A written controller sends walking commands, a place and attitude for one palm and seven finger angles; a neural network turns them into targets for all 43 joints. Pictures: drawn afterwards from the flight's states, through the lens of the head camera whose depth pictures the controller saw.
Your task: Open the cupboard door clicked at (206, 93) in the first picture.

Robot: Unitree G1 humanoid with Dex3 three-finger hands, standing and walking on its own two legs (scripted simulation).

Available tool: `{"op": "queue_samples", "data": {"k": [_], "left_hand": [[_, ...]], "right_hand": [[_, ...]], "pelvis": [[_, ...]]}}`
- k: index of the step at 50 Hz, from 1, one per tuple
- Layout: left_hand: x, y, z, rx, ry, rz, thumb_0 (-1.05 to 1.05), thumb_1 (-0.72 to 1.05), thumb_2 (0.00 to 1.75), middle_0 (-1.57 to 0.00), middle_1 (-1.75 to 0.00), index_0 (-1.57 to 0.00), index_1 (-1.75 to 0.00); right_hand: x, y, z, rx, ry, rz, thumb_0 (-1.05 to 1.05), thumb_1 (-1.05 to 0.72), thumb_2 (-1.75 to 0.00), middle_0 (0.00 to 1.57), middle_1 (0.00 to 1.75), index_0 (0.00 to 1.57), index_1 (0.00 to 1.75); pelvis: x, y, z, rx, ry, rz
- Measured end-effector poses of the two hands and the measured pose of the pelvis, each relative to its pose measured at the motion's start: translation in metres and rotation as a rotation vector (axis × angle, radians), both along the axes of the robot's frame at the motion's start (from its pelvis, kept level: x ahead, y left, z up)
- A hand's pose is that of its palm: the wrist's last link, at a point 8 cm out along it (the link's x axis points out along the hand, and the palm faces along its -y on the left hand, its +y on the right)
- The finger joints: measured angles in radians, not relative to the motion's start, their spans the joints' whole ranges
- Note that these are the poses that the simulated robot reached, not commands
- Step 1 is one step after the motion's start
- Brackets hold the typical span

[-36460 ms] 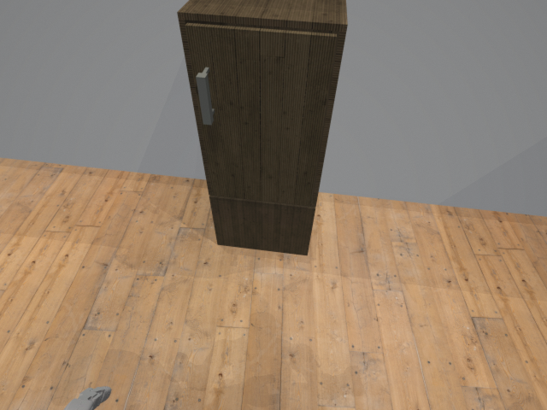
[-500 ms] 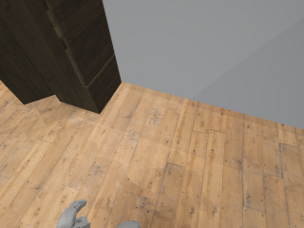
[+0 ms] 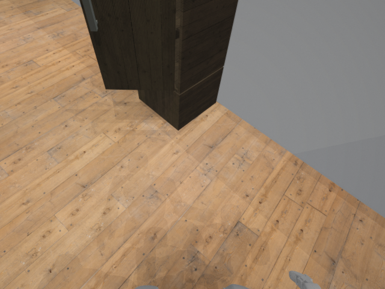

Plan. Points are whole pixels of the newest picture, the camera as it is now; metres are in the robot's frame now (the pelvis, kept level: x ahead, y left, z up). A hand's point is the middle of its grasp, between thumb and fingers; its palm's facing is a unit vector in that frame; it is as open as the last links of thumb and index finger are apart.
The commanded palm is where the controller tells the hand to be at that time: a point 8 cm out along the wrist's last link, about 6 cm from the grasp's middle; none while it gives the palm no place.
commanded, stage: turn to face it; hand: left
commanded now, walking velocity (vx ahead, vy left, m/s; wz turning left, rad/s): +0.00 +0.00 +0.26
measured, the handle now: (90, 9) +1.00 +0.49 +0.02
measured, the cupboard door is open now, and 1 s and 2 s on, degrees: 47 47 47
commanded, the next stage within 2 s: take the last steps up to it in 0.10 s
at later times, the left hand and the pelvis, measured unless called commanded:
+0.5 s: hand out of the picture +0.03 +0.14 -0.14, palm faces +0.21 -0.95 -0.25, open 7.3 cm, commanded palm none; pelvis +0.03 -0.04 +0.02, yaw +9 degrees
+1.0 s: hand out of the picture +0.10 +0.27 -0.17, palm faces +0.31 -0.93 -0.18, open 7.4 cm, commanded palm none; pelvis +0.16 +0.10 +0.00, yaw +13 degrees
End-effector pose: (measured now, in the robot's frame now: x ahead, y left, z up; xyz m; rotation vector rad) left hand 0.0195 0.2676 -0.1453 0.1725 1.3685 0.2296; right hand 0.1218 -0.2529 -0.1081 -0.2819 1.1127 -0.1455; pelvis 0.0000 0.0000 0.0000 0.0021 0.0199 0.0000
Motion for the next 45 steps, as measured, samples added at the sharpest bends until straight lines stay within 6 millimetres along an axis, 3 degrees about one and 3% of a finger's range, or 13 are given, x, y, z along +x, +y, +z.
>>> {"op": "queue_samples", "data": {"k": [8,15,18,24,31,34,38,42,45], "left_hand": [[0.02,-0.008,0.02,0.004,-0.076,0.014,0.01,0.91,0.9,-0.2,-0.29,-0.19,-0.3],[0.04,-0.042,0.026,0.021,-0.158,0.001,0.01,0.91,0.9,-0.2,-0.29,-0.2,-0.3],[0.033,-0.059,0.031,0.022,-0.174,0.024,0.01,0.91,0.9,-0.2,-0.29,-0.2,-0.3],[-0.003,-0.076,0.042,0.006,-0.096,0.119,0.01,0.92,0.9,-0.2,-0.29,-0.2,-0.3],[-0.047,-0.084,0.038,-0.032,0.039,0.246,0.01,0.92,0.9,-0.2,-0.29,-0.2,-0.3],[-0.063,-0.084,0.035,-0.059,0.105,0.299,0.01,0.91,0.9,-0.2,-0.29,-0.2,-0.3],[-0.076,-0.077,0.028,-0.104,0.203,0.357,0.01,0.91,0.9,-0.2,-0.29,-0.2,-0.3],[-0.074,-0.052,0.01,-0.154,0.287,0.384,0.01,0.91,0.9,-0.2,-0.29,-0.2,-0.3],[-0.045,-0.019,-0.002,-0.152,0.281,0.369,0.01,0.91,0.9,-0.2,-0.29,-0.2,-0.3]], "right_hand": [[-0.01,0.018,-0.005,0.056,0.047,0.027,0.01,-0.9,-0.9,0.2,0.3,0.2,0.3],[-0.038,-0.001,-0.035,0.124,0.134,-0.001,0.01,-0.9,-0.9,0.2,0.3,0.2,0.3],[-0.044,-0.013,-0.043,0.136,0.186,0.003,0.01,-0.9,-0.9,0.2,0.3,0.2,0.3],[-0.032,-0.026,-0.03,0.131,0.238,0.023,0.01,-0.91,-0.9,0.2,0.3,0.19,0.3],[0.016,-0.012,-0.024,0.1,0.264,0.102,0.01,-0.91,-0.9,0.19,0.3,0.19,0.3],[0.052,0.01,-0.024,0.096,0.246,0.157,0.01,-0.91,-0.9,0.19,0.3,0.19,0.3],[0.113,0.058,-0.025,0.103,0.181,0.241,0.01,-0.91,-0.9,0.19,0.3,0.19,0.3],[0.174,0.113,-0.031,0.104,0.056,0.3,0.01,-0.91,-0.9,0.19,0.3,0.19,0.3],[0.191,0.141,-0.029,0.097,0.004,0.294,0.01,-0.91,-0.9,0.19,0.3,0.19,0.3]], "pelvis": [[0.003,-0.004,0.012,-0.009,-0.001,0.039],[0.006,-0.029,0.002,0.022,-0.005,0.067],[0.01,-0.036,0.002,0.02,-0.021,0.099],[0.03,-0.039,0.018,0.042,-0.026,0.146],[0.06,-0.024,0.02,0.044,-0.015,0.215],[0.074,-0.01,0.017,0.039,-0.01,0.236],[0.097,0.018,0.01,0.028,-0.002,0.253],[0.124,0.057,-0.009,0.005,0.003,0.256],[0.138,0.077,-0.012,0.014,-0.011,0.255]]}}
